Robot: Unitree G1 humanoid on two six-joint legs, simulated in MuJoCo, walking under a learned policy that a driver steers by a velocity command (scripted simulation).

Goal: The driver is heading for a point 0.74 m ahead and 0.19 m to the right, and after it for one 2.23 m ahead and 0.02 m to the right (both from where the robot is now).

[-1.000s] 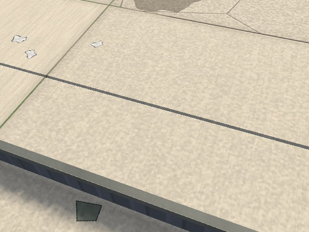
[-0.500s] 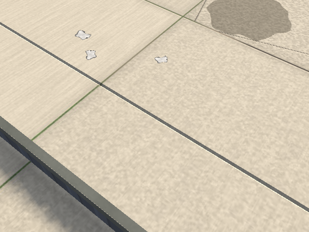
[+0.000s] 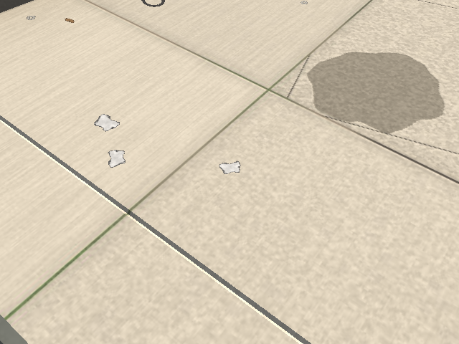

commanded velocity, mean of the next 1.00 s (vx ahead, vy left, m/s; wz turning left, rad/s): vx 0.50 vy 0.00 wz -0.28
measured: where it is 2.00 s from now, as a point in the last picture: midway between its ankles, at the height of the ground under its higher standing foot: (302, 159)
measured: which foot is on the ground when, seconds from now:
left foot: up 0.00-0.44, down 0.46-1.00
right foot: down 0.00-0.46, up 0.48-0.96, down 0.98-1.00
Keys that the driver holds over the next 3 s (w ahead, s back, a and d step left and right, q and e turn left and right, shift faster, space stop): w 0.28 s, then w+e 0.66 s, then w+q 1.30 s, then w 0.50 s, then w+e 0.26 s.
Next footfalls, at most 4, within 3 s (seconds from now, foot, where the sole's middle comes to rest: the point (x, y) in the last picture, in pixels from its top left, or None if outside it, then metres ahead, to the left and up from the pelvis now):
0.46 left None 0.44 0.05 -0.69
0.98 right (306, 267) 0.69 -0.21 -0.69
1.56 left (279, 184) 1.00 -0.15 -0.69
2.06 right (312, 119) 1.33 -0.31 -0.69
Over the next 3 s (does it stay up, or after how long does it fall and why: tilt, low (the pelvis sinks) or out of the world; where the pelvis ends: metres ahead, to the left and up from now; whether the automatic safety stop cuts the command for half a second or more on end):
stays up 1.58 -0.07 0.08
